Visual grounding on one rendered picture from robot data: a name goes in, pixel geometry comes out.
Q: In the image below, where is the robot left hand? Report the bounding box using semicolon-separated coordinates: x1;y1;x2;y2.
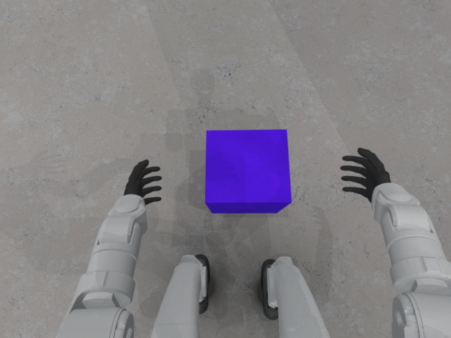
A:
123;160;162;205

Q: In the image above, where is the carton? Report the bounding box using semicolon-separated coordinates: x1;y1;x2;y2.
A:
205;130;292;213

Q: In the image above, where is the robot right thigh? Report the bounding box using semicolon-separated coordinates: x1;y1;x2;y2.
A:
267;263;330;338

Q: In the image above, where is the right robot forearm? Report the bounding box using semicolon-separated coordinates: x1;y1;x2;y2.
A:
371;182;451;296

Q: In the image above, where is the left robot forearm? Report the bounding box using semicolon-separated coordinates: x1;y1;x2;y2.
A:
56;194;147;338

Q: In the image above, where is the robot right upper arm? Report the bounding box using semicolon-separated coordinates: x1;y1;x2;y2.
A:
392;292;451;338

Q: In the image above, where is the robot left upper arm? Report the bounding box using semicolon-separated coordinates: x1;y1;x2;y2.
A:
58;307;134;338

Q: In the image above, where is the robot right hand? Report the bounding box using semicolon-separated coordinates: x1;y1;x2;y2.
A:
340;148;391;203

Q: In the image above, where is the left robot foot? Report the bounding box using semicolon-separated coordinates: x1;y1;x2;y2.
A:
195;254;210;314

